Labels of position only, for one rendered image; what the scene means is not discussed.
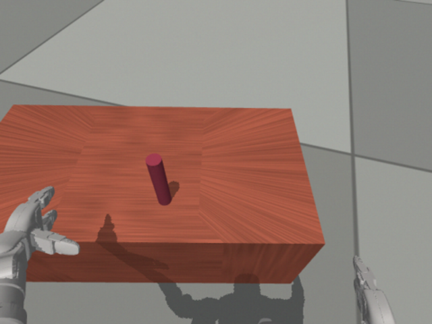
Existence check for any right robot hand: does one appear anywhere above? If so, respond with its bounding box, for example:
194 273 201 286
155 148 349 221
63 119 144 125
353 256 396 324

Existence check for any left robot arm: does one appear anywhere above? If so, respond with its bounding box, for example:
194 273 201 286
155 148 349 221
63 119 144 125
0 231 32 324

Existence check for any can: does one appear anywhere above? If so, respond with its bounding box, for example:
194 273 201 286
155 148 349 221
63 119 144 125
145 153 171 206

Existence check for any left robot hand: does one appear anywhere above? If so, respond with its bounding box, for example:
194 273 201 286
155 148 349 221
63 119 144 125
4 186 80 255

